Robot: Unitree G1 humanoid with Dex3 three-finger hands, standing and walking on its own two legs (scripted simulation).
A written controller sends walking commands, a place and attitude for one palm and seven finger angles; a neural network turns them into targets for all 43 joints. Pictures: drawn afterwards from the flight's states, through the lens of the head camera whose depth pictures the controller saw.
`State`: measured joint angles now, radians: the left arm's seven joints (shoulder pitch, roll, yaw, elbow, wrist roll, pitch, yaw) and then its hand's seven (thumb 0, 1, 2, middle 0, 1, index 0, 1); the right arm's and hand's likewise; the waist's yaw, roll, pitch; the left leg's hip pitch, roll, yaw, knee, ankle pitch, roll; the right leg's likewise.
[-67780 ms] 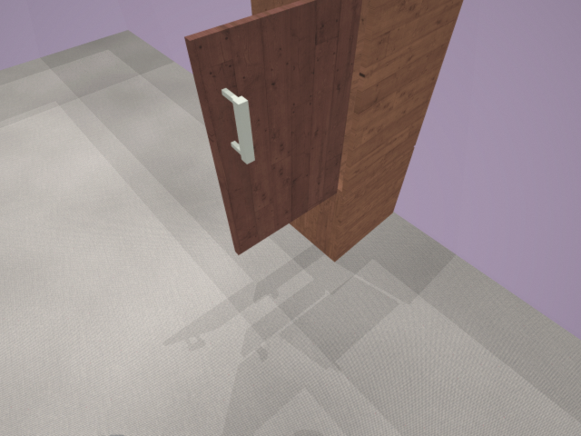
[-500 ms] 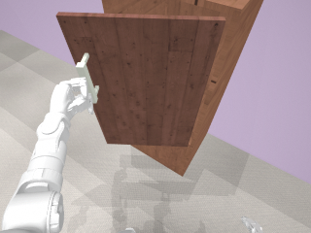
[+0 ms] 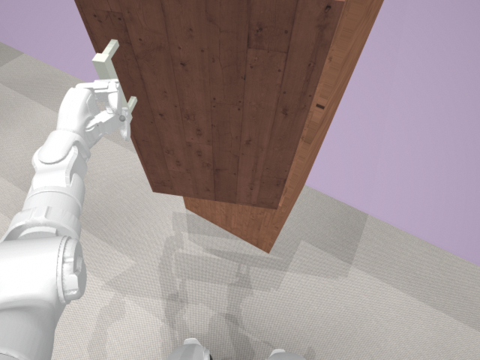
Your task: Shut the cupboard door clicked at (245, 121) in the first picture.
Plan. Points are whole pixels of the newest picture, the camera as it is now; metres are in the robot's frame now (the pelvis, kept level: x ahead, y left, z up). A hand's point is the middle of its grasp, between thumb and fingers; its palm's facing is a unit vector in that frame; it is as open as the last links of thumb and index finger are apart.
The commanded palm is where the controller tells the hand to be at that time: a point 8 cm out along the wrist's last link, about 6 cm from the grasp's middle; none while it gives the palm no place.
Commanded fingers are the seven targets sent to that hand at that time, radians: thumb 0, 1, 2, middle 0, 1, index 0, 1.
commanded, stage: push the door shut along its arc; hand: left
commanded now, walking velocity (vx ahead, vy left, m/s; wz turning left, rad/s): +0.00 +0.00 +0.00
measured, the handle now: (119, 84) +0.56 +0.19 +0.12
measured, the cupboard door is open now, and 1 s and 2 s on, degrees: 21 8 5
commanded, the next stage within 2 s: pull the fist back off the door in 1.06 s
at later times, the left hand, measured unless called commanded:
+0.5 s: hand (147, 91) +0.53 +0.14 +0.13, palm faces -0.29 -0.96 +0.01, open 3.5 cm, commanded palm +0.55 +0.17 +0.12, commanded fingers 0.00 0.90 0.90 -1.30 -1.50 -1.30 -1.50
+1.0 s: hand (178, 68) +0.58 +0.09 +0.13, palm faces -0.37 -0.93 +0.01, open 2.9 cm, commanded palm +0.60 +0.12 +0.12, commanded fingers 0.00 0.90 0.90 -1.30 -1.50 -1.30 -1.50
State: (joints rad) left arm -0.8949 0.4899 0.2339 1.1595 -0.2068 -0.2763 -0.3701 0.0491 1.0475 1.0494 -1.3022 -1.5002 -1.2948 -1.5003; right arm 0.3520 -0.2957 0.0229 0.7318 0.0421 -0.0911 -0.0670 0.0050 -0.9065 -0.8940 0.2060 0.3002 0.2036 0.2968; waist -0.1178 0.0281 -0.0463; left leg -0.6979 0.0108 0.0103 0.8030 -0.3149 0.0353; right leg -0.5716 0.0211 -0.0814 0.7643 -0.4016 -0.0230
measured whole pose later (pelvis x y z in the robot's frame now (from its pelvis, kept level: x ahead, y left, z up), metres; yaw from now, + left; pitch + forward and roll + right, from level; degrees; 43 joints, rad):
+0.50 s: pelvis +0.01 +0.01 -0.01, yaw +0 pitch +18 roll -3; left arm -1.16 0.52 0.17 1.27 -0.19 -0.22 -0.43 0.04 1.01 1.05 -1.30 -1.50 -1.29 -1.50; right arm 0.37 -0.29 0.02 0.76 0.01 -0.13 -0.05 0.00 -0.91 -0.89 0.21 0.30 0.20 0.30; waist -0.16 0.03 -0.07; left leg -0.86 0.01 0.00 0.89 -0.35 0.05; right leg -0.72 0.02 -0.10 0.83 -0.43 -0.01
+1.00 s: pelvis +0.02 +0.00 -0.02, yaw -3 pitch +22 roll -3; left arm -1.32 0.65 0.29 1.40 -0.07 -0.19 -0.49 0.00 0.85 0.92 -1.30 -1.50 -1.29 -1.50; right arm 0.46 -0.29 0.03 0.70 -0.01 -0.04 -0.04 0.00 -0.91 -0.89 0.21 0.30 0.21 0.30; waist -0.26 0.05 -0.07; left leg -0.93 0.05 0.02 0.93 -0.38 0.03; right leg -0.81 0.05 -0.06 0.87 -0.45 -0.03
